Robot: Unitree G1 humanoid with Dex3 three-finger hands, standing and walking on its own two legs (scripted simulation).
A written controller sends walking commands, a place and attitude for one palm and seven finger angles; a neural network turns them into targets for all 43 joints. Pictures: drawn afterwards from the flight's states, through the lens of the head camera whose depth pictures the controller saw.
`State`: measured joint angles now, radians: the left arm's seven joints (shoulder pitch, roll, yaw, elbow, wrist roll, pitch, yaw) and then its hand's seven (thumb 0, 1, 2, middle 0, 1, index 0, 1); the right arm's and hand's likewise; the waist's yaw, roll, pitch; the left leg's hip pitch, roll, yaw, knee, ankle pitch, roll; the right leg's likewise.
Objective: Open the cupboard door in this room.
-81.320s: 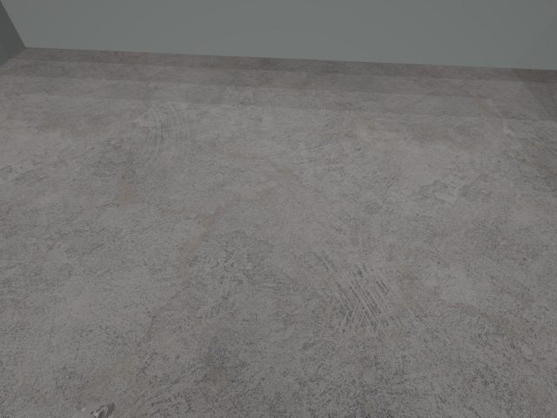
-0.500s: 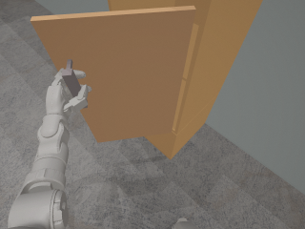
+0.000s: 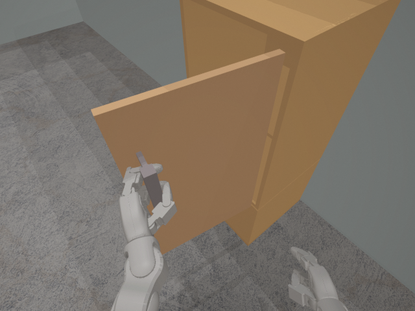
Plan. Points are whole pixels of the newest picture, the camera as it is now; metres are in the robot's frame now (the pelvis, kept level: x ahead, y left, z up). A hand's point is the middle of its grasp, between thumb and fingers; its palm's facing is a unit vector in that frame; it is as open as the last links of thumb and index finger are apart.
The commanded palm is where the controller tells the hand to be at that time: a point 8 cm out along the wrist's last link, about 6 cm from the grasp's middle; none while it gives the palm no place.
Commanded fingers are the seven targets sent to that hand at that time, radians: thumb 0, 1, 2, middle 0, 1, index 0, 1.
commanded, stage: pull the door open along its arc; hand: left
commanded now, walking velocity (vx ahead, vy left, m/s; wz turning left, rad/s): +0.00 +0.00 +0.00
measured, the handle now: (150, 183) +0.34 +0.14 +0.07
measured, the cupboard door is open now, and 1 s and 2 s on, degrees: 80 90 89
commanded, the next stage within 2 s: open thumb and fingers to let go in 0.38 s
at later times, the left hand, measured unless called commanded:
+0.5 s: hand (189, 226) +0.25 +0.05 +0.08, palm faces +0.31 -0.95 -0.05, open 6.4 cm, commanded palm +0.20 +0.10 +0.07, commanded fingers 0.00 0.76 0.84 -0.39 -1.34 -0.39 -1.34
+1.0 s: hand (179, 225) +0.25 +0.07 +0.08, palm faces +0.39 -0.92 -0.02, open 12.7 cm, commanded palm +0.20 +0.09 +0.07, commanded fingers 0.00 -0.50 0.30 -0.26 -0.95 -0.26 -0.95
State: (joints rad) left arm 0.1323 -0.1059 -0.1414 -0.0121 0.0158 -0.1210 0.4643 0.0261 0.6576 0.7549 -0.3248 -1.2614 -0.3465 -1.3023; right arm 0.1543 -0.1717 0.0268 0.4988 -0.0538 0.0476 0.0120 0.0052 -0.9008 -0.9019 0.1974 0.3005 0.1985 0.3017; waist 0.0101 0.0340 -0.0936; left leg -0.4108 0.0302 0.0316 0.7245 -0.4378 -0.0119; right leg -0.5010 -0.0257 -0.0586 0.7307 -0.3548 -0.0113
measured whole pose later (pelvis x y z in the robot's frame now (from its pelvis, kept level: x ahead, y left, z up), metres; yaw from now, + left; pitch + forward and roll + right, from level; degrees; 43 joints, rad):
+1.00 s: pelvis -0.04 -0.01 -0.01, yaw +2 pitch +4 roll +0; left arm 0.12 -0.08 -0.26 0.01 0.07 -0.11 0.58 0.00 -0.27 0.40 -0.31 -1.20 -0.30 -1.20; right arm 0.19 -0.20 0.01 0.57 -0.06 -0.01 0.00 0.01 -0.90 -0.90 0.20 0.30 0.20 0.30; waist 0.01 0.05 -0.07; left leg -0.44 0.02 -0.03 0.79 -0.42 -0.03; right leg -0.52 -0.03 -0.09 0.79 -0.35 -0.03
